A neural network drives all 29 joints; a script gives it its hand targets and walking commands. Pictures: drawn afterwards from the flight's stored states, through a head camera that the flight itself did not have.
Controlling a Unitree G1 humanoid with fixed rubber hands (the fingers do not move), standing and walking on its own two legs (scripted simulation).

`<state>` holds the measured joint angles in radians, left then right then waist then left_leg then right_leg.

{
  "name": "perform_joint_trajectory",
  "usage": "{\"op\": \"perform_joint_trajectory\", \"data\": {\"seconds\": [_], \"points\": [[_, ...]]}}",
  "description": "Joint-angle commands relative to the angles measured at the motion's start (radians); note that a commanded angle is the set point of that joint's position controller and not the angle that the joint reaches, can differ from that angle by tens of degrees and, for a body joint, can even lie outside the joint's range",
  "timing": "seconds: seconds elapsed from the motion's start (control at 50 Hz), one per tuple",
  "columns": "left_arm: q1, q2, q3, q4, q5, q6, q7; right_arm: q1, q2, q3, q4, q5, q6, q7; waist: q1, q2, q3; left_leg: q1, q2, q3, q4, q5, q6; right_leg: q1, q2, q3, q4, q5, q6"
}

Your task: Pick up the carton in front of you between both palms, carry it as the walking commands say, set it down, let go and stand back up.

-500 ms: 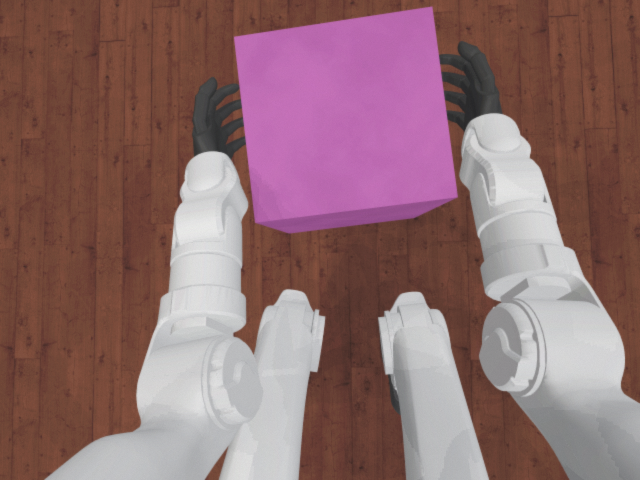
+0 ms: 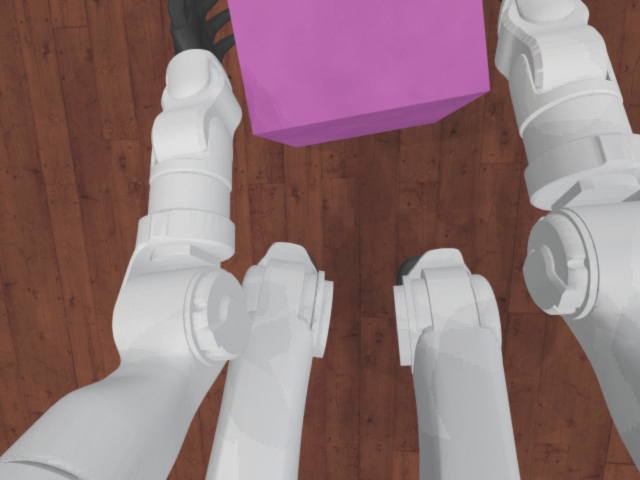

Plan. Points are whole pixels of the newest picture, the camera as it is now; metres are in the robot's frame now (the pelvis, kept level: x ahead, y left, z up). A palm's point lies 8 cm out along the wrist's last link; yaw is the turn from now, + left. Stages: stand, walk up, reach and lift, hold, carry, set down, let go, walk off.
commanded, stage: set down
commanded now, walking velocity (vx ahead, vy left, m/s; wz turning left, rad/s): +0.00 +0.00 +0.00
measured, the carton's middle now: (352, 38) +0.54 +0.00 -0.25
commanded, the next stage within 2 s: none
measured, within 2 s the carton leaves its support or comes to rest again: rests again in 0.24 s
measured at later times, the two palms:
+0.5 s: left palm (208, 60) +0.51 +0.15 -0.19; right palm out of the picture +0.56 -0.15 -0.18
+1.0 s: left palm (205, 58) +0.52 +0.15 -0.19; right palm out of the picture +0.56 -0.15 -0.19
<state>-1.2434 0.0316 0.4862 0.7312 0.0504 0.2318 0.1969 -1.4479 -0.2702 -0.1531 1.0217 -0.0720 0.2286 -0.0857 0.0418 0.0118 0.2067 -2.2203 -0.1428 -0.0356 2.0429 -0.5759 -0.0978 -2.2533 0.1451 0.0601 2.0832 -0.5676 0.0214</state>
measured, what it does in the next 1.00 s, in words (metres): stands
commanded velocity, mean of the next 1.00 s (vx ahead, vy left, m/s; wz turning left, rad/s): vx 0.00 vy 0.00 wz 0.00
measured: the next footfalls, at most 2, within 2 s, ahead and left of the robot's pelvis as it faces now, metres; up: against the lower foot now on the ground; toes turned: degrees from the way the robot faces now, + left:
none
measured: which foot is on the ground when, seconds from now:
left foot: down 0.00-1.00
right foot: down 0.00-1.00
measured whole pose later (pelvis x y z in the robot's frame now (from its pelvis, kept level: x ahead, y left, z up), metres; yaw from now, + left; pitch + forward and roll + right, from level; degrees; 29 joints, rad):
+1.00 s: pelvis +0.00 +0.00 -0.04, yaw +1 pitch +35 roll +4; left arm -1.36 0.09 0.57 0.91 0.16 0.18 0.03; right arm -1.54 -0.30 -0.30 1.15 -0.19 0.19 0.05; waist 0.04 0.02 0.35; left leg -2.20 -0.13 -0.02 2.19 -0.60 -0.09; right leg -2.23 0.09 0.01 2.23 -0.60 -0.02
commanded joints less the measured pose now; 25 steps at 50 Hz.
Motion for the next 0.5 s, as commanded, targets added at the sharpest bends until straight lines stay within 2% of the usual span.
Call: {"op": "perform_joint_trajectory", "data": {"seconds": [0.0,0.08,0.14,0.2,0.3,0.48], "points": [[-0.792,-0.778,-0.524,-0.122,-0.134,-0.050,-0.261,-0.560,0.941,0.319,-0.148,0.138,-0.049,0.215,0.032,-0.093,-1.350,0.616,-0.007,0.144,-0.067,0.398,0.037,0.706,-0.002,-0.076,-0.141,0.403,-0.003],[-0.805,-0.811,-0.593,-0.142,-0.177,-0.061,-0.250,-0.554,0.941,0.350,-0.177,0.188,-0.064,0.221,0.025,-0.039,-1.397,0.660,-0.008,0.139,-0.030,0.490,0.030,0.740,-0.001,-0.068,-0.095,0.496,-0.012],[-0.785,-0.820,-0.598,-0.121,-0.183,-0.070,-0.246,-0.516,0.932,0.335,-0.143,0.178,-0.072,0.216,0.012,-0.025,-1.339,0.633,-0.011,0.131,-0.016,0.495,0.026,0.717,-0.003,-0.067,-0.079,0.498,-0.018],[-0.746,-0.815,-0.569,-0.074,-0.169,-0.073,-0.252,-0.482,0.924,0.307,-0.097,0.158,-0.077,0.225,0.001,-0.030,-1.238,0.600,-0.014,0.119,-0.009,0.473,0.030,0.644,-0.006,-0.072,-0.071,0.461,-0.022],[-0.722,-0.795,-0.505,-0.012,-0.132,-0.074,-0.262,-0.490,0.900,0.272,-0.058,0.137,-0.084,0.243,0.002,-0.041,-1.100,0.541,-0.017,0.110,-0.001,0.422,0.041,0.538,-0.009,-0.072,-0.062,0.392,-0.028],[-0.718,-0.725,-0.417,0.051,-0.073,-0.060,-0.291,-0.444,0.828,0.171,0.065,0.057,-0.065,0.272,-0.015,-0.034,-0.857,0.410,-0.016,0.110,-0.001,0.269,0.053,0.417,-0.014,-0.064,-0.062,0.246,-0.046]]}}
